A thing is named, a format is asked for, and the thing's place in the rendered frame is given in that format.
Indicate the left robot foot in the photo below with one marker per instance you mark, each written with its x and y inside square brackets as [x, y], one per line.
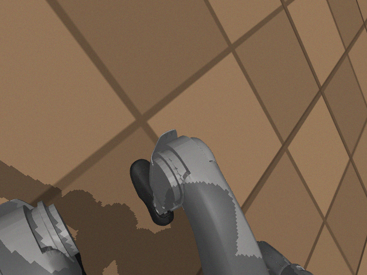
[78, 257]

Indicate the right robot hand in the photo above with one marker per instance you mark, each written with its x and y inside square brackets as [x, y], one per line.
[274, 260]

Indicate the right robot arm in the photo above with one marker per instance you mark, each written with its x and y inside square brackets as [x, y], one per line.
[295, 269]

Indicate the right robot foot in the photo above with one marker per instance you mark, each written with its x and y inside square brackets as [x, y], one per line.
[139, 173]

